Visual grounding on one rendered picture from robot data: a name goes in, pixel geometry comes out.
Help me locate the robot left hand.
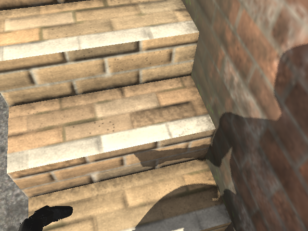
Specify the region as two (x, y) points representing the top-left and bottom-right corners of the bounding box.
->
(18, 205), (73, 231)

